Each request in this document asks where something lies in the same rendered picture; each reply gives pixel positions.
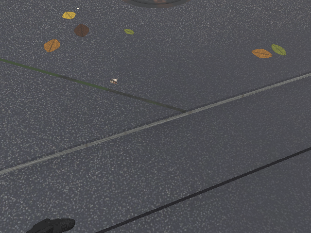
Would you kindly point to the robot left hand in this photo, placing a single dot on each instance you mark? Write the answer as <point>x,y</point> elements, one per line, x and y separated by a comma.
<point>57,225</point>

